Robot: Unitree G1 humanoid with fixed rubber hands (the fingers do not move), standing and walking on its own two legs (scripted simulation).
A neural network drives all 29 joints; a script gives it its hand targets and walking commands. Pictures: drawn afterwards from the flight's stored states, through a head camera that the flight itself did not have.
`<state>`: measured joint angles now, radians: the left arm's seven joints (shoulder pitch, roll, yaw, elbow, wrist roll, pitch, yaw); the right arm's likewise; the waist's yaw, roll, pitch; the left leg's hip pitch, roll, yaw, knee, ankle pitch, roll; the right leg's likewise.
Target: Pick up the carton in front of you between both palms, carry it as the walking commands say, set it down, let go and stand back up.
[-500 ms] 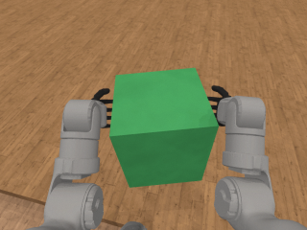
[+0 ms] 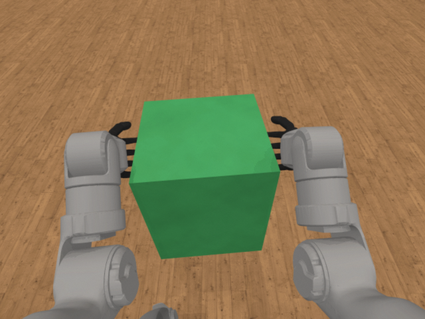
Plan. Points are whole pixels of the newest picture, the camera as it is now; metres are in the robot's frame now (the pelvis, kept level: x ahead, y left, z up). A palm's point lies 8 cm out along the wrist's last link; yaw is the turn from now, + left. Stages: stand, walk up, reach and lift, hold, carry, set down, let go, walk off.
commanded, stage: carry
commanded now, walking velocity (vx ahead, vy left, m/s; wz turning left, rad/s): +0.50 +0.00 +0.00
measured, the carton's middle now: (205, 179) +0.38 -0.04 +0.06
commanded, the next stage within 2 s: none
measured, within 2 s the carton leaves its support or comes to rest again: neither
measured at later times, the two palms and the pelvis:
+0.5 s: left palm (120, 28) +0.64 +0.10 +0.25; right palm (262, 22) +0.64 -0.20 +0.25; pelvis +0.28 -0.05 +0.06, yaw +1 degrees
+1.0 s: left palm (120, 32) +0.87 +0.15 +0.15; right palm (221, 20) +0.89 -0.15 +0.16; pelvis +0.56 -0.01 +0.07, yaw -1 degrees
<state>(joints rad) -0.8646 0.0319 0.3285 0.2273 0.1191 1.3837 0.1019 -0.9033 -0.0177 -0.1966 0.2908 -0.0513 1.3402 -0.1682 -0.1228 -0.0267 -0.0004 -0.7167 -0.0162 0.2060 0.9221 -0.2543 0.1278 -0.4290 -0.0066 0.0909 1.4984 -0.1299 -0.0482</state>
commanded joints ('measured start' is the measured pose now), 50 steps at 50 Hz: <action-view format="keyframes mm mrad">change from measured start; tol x32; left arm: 1 -837 -1060 -486 -199 -409 -47 -177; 25 -668 -1073 -478 71 -440 -61 -217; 50 -226 -1245 -854 -438 -460 -164 -272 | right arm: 1 -892 1277 487 -265 560 -33 296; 33 -650 1262 484 -148 449 -71 266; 50 5 1215 634 -355 303 -134 313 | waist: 1 83 117 -594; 20 79 204 -404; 24 157 -317 -545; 50 102 244 -570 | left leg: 1 697 281 -668 -435 94 126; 21 693 182 -133 -357 563 -42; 24 23 -23 -124 214 -242 -138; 26 -96 46 -213 341 -225 -100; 36 -16 118 -129 -114 78 -165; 46 618 22 19 -590 278 -93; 50 1161 416 -560 -561 464 105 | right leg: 1 -345 -5 8 262 -142 -41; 10 -466 -77 -100 -356 -168 -4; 21 106 32 -291 -1085 64 3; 24 707 -397 434 -1131 75 -175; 31 483 -263 73 -1264 -17 -112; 45 628 -176 -226 -1037 686 -4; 50 -335 -28 -113 -259 -367 50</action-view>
